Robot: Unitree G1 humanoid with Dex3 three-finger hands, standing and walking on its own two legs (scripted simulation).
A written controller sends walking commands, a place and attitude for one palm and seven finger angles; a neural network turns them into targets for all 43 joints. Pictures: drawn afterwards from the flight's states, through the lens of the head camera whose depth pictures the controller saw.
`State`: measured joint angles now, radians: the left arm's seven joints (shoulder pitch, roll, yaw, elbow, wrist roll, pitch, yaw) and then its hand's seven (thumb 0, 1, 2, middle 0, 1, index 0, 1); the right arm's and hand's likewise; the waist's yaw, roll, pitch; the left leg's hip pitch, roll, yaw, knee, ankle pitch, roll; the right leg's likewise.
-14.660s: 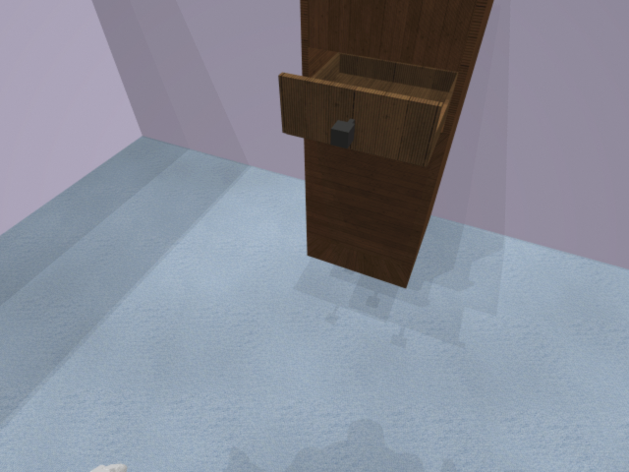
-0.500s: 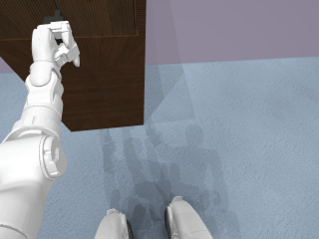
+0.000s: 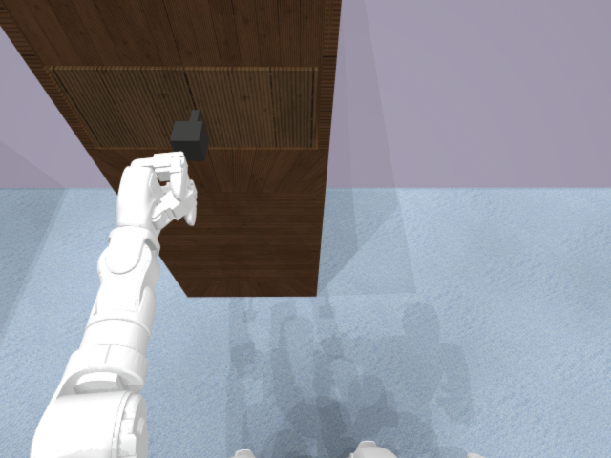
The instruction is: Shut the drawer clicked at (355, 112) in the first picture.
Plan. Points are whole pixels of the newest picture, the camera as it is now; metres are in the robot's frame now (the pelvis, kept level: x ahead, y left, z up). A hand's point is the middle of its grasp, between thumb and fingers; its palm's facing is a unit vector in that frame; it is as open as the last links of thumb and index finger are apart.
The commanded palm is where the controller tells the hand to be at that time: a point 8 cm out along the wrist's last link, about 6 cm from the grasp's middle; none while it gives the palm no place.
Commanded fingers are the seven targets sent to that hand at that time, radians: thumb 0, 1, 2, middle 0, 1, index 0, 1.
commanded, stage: draw the hand back to the body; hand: left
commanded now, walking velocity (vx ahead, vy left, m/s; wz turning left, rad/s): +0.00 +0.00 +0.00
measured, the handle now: (192, 131) +0.58 +0.16 +0.06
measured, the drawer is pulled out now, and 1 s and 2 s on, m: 0.00 0.00 0.00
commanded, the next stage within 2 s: step back with the hand held close in 1.18 s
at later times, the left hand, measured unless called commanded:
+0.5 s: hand (98, 295) +0.27 +0.19 +0.15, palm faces +0.18 -0.96 -0.21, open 3.3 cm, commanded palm +0.24 +0.24 +0.16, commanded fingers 0.00 0.90 0.90 -1.40 -1.60 -1.40 -1.60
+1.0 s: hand out of the picture +0.16 +0.24 +0.21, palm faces +0.43 -0.82 -0.39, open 3.2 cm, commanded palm +0.11 +0.28 +0.22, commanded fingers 0.00 0.90 0.90 -1.40 -1.60 -1.40 -1.60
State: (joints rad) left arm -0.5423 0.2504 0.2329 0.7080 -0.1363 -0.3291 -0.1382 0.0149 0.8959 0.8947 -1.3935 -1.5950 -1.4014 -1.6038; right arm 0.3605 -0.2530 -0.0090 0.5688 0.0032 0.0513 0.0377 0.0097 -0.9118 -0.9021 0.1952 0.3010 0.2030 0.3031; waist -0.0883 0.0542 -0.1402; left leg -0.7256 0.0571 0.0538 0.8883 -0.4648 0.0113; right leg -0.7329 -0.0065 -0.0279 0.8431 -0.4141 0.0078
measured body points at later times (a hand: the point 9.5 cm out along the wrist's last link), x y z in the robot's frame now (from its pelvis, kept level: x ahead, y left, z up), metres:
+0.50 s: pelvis -0.02 -0.01 +0.04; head -0.02 -0.03 +0.49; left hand +0.26 +0.24 +0.16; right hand +0.17 -0.24 -0.05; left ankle -0.03 +0.11 -0.69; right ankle -0.02 -0.13 -0.69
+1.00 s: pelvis -0.01 +0.00 +0.05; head -0.04 -0.03 +0.50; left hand +0.13 +0.28 +0.23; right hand +0.18 -0.21 -0.04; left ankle -0.03 +0.11 -0.69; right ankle -0.02 -0.13 -0.69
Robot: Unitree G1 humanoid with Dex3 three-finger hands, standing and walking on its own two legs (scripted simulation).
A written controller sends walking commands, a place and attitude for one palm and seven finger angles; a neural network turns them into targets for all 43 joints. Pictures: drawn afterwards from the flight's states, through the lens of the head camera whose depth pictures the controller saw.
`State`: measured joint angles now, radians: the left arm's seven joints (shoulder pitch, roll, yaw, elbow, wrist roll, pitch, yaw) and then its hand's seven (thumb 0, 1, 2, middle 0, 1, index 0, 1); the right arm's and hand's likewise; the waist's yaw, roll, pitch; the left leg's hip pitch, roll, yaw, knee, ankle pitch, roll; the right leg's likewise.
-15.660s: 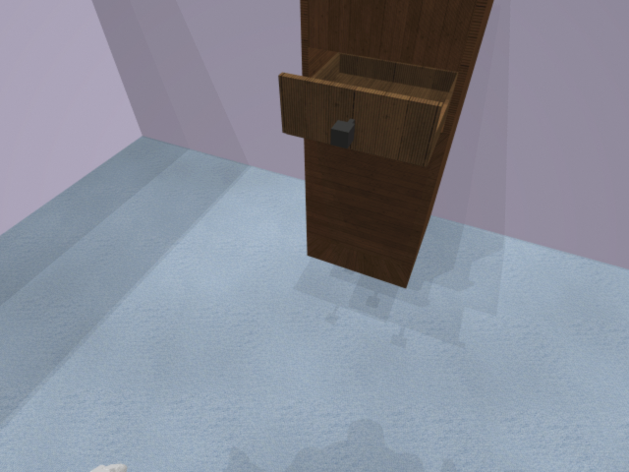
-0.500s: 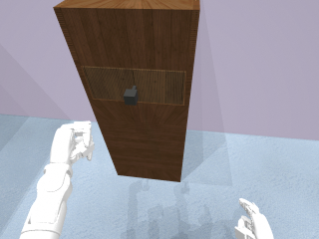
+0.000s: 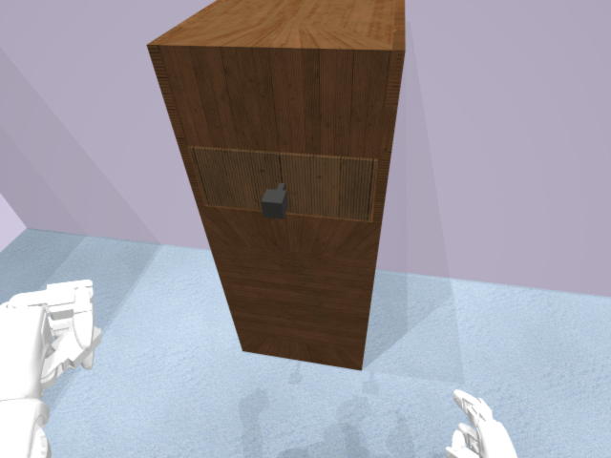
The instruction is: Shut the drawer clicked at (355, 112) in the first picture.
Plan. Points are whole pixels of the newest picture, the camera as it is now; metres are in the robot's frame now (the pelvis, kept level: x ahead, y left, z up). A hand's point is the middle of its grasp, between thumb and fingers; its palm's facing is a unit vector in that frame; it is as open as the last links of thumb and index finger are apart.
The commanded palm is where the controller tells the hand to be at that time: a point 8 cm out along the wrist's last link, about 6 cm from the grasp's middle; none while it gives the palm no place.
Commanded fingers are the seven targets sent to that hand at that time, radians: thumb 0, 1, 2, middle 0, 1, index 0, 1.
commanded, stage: draw the hand back to the body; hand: left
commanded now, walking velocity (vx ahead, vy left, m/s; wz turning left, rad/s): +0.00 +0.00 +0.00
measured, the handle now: (277, 197) +0.60 +0.15 +0.01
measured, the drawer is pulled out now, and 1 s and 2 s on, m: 0.00 0.00 0.00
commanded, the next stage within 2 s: step back with the hand held close in 0.18 s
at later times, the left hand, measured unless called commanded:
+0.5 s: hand (87, 327) +0.18 +0.25 +0.16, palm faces +0.36 -0.80 -0.47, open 3.2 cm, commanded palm +0.12 +0.29 +0.17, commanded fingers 0.00 0.90 0.90 -1.40 -1.60 -1.40 -1.60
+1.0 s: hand (30, 420) +0.10 +0.25 +0.15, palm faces +0.38 -0.80 -0.46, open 3.2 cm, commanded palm +0.04 +0.30 +0.17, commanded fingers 0.00 0.90 0.90 -1.40 -1.60 -1.40 -1.60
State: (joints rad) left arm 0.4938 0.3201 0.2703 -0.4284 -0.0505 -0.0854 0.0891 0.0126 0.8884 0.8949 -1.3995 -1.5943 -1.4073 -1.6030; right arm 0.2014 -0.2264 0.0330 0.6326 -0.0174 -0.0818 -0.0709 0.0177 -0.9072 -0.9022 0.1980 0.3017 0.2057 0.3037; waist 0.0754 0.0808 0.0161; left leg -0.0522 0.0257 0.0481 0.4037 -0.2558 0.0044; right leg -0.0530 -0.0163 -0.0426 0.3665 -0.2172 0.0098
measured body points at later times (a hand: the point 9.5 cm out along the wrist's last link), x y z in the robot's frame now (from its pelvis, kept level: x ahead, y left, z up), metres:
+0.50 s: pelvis -0.01 +0.01 +0.00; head -0.01 -0.01 +0.45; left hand +0.16 +0.29 +0.19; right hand +0.17 -0.23 -0.09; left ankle -0.02 +0.11 -0.74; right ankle +0.00 -0.13 -0.74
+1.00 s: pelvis -0.09 +0.02 -0.02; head -0.07 +0.02 +0.43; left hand +0.07 +0.30 +0.18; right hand +0.09 -0.22 -0.09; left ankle -0.02 +0.11 -0.74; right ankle -0.01 -0.13 -0.74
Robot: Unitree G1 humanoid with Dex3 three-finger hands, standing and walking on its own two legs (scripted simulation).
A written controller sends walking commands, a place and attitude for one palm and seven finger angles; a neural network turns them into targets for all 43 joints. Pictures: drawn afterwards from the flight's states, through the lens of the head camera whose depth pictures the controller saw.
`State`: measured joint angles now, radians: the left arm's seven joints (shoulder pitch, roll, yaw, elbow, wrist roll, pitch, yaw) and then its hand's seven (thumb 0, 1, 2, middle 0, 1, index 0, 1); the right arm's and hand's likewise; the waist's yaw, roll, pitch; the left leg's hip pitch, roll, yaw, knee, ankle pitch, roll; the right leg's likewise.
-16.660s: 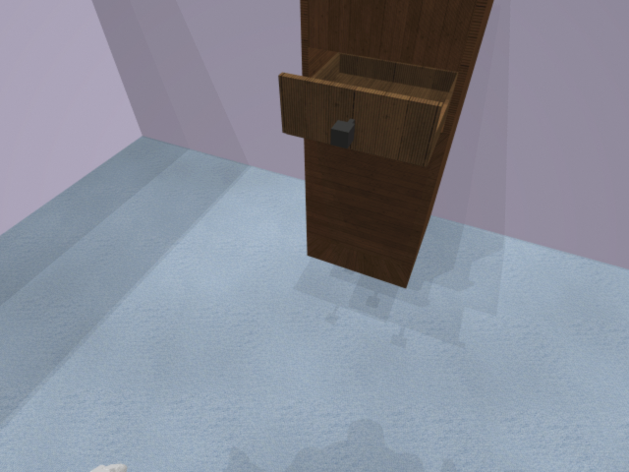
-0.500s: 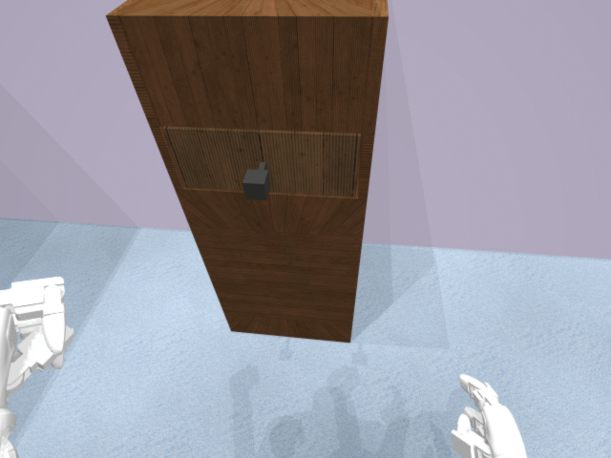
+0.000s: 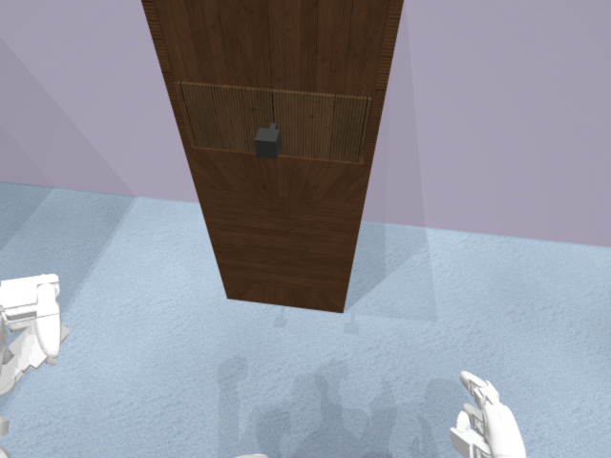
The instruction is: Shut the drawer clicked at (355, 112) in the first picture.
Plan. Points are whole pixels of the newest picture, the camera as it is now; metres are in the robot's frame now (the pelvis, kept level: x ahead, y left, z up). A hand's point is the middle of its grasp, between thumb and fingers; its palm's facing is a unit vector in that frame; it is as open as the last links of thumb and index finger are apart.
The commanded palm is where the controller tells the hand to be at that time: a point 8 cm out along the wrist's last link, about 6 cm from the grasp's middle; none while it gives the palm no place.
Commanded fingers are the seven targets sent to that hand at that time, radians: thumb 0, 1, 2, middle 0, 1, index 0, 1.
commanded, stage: step back with the hand held close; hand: left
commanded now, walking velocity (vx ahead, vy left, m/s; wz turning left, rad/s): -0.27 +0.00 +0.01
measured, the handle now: (270, 137) +0.69 +0.13 +0.02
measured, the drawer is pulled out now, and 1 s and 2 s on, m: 0.00 0.00 0.00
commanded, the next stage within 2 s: stop stepping back and stand still in 0.72 s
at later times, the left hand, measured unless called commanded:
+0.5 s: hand (2, 423) +0.11 +0.24 +0.18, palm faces +0.33 -0.81 -0.48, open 3.2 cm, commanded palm +0.05 +0.28 +0.19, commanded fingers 0.00 0.90 0.90 -1.40 -1.60 -1.40 -1.60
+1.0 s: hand out of the picture +0.00 +0.27 +0.19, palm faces +0.31 -0.85 -0.43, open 3.3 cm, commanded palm -0.07 +0.31 +0.19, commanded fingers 0.00 0.90 0.90 -1.40 -1.60 -1.40 -1.60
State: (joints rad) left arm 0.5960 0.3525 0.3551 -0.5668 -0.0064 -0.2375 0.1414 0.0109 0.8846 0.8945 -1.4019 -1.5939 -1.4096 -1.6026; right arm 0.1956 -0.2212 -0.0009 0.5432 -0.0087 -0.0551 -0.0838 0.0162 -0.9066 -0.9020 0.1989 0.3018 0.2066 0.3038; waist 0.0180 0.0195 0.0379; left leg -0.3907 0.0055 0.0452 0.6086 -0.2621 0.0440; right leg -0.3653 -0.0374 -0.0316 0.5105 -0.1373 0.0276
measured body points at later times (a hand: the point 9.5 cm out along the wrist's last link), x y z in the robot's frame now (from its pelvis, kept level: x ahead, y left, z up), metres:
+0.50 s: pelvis -0.07 +0.00 +0.00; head -0.05 +0.02 +0.45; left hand +0.09 +0.28 +0.20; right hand +0.13 -0.23 -0.06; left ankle +0.07 +0.10 -0.73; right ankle -0.07 -0.13 -0.73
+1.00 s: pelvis -0.20 +0.04 +0.01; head -0.17 +0.09 +0.46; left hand -0.02 +0.32 +0.21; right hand -0.03 -0.17 -0.05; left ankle -0.11 +0.11 -0.73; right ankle -0.19 -0.11 -0.66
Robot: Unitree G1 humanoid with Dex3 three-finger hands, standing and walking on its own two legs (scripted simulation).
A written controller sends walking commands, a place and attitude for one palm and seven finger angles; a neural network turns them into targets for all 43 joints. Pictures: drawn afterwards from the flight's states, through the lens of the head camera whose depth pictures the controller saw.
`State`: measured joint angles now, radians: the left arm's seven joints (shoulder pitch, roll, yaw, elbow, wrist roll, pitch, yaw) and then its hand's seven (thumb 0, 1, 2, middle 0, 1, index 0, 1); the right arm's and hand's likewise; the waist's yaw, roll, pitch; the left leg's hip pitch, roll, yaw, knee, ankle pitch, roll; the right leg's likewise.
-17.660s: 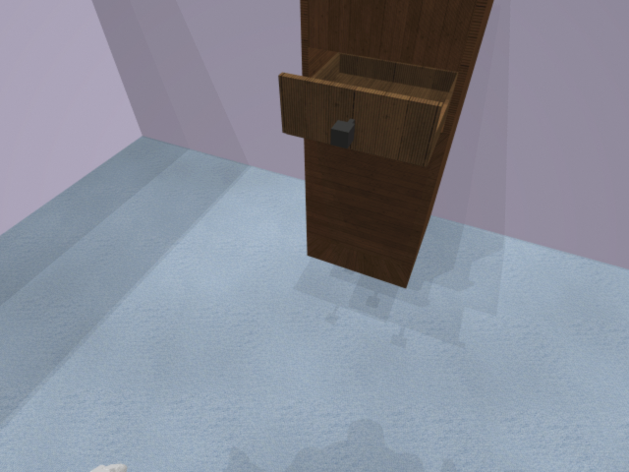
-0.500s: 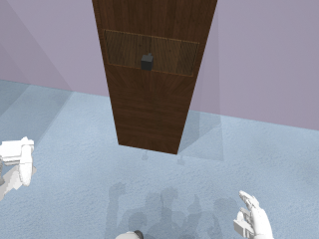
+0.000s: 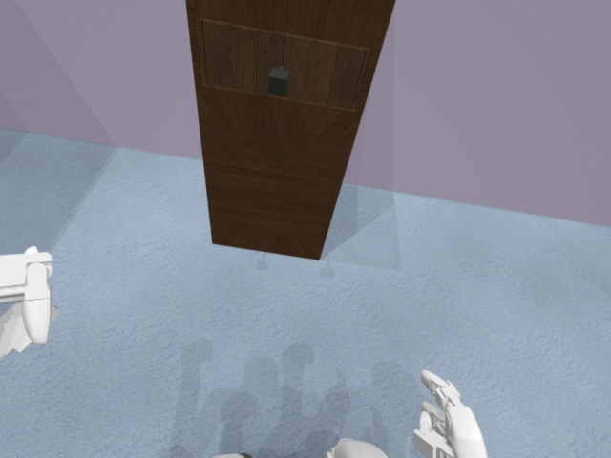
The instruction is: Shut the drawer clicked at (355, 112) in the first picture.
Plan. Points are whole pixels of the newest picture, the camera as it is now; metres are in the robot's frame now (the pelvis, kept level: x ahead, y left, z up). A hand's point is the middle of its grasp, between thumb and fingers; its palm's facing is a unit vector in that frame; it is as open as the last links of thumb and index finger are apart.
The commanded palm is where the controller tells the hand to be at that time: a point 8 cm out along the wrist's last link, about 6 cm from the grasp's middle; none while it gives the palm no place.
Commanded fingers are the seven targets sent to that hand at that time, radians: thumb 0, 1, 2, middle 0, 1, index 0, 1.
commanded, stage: stop stepping back and stand still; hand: left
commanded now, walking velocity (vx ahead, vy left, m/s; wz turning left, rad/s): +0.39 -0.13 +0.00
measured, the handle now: (279, 77) +0.89 +0.10 +0.01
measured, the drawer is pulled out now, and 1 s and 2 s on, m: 0.00 0.00 0.00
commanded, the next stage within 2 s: let the arm hang, fingers relaxed in 0.62 s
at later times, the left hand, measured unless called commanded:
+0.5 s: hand (25, 413) +0.13 +0.23 +0.16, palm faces +0.38 -0.83 -0.41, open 3.2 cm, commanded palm +0.07 +0.27 +0.17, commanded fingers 0.00 0.90 0.90 -1.40 -1.60 -1.40 -1.60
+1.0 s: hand out of the picture -0.01 +0.18 -0.16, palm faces +0.06 -0.96 -0.27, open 3.1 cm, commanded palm none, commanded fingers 0.00 0.90 0.90 -0.80 -0.95 -0.80 -0.95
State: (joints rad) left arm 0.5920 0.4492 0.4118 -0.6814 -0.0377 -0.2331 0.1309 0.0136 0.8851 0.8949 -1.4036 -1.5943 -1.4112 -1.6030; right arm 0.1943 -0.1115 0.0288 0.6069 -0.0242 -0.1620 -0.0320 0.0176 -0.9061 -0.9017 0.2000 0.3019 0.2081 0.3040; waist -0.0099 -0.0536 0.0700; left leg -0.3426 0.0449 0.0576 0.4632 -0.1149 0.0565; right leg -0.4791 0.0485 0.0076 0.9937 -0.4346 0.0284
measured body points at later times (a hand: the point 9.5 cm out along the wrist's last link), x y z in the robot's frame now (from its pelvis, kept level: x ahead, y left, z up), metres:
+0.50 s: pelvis -0.07 +0.00 -0.01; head -0.09 +0.01 +0.43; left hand +0.10 +0.27 +0.18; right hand +0.06 -0.26 -0.09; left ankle -0.06 +0.14 -0.74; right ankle -0.12 -0.10 -0.73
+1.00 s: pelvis -0.10 -0.01 -0.02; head -0.08 -0.02 +0.43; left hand -0.02 +0.23 -0.14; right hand -0.01 -0.25 -0.16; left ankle -0.07 +0.11 -0.74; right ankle -0.10 -0.10 -0.74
